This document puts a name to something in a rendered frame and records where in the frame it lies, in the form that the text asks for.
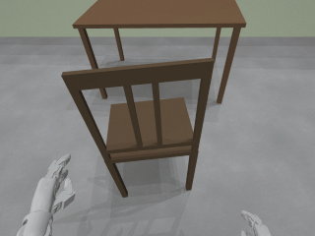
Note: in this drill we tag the left robot forearm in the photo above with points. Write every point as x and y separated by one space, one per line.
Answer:
38 223

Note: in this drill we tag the table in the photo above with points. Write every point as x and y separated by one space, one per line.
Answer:
163 14

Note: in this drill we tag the chair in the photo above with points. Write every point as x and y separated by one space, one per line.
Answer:
144 130

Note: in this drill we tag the right robot hand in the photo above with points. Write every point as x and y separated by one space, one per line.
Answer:
256 224

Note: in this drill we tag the left robot hand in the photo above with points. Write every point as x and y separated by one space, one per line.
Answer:
48 186

